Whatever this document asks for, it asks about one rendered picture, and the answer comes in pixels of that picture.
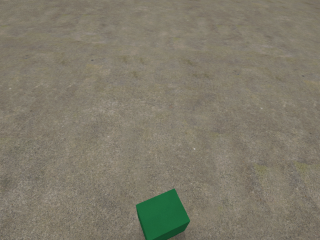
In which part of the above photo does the carton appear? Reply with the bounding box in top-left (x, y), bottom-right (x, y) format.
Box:
top-left (136, 189), bottom-right (190, 240)

